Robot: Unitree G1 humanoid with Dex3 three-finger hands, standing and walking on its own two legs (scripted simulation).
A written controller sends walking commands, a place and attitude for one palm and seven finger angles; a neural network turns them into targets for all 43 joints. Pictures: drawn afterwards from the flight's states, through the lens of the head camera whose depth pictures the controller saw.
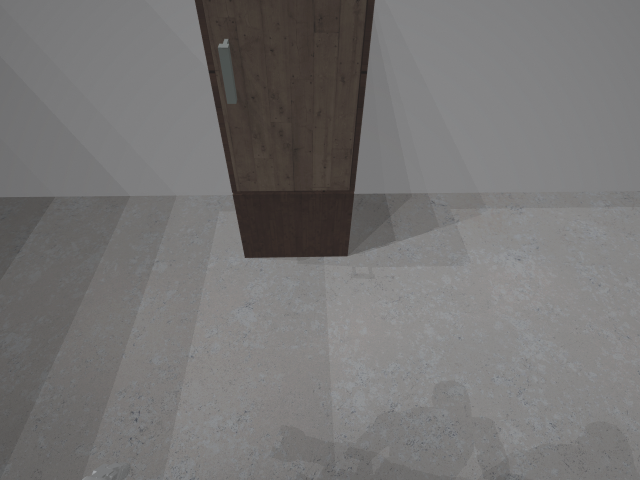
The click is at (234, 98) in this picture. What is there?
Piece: cupboard door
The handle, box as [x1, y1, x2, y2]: [218, 39, 236, 103]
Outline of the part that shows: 224,39 223,43 219,44 218,46 227,103 235,103 236,94 228,39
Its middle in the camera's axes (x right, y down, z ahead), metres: -0.24 -0.43 +1.00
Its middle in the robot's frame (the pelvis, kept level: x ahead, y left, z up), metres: +1.03 +0.29 +0.04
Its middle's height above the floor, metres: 0.81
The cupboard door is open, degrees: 0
